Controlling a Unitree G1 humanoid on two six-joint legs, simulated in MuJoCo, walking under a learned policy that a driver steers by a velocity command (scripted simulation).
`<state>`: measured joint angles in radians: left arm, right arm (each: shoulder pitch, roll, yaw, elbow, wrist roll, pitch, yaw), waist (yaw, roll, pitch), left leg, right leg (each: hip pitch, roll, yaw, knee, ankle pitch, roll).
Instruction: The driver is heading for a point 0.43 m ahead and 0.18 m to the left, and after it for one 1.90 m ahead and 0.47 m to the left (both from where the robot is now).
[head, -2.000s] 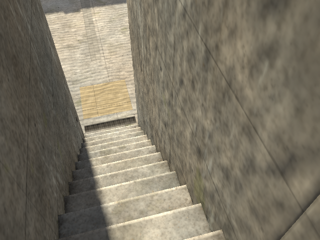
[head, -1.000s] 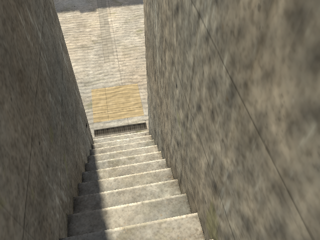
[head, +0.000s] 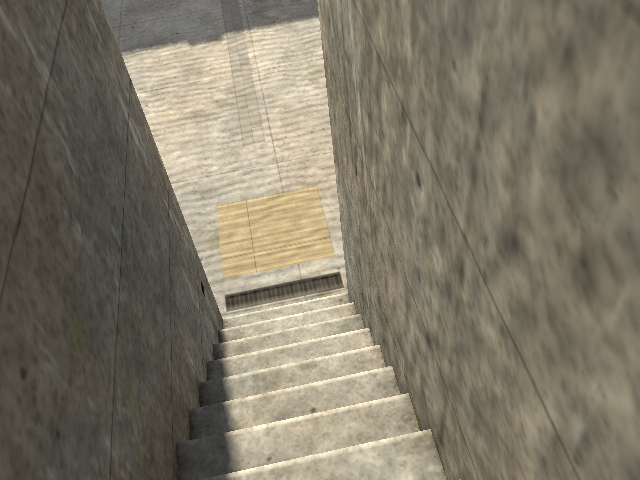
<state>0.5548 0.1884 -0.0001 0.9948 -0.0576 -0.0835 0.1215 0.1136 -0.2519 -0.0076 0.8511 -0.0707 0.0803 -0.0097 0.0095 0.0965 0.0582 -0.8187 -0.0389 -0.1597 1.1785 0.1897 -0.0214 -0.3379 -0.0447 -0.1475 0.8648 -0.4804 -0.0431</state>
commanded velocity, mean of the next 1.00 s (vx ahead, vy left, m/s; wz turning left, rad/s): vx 0.11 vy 0.01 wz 0.00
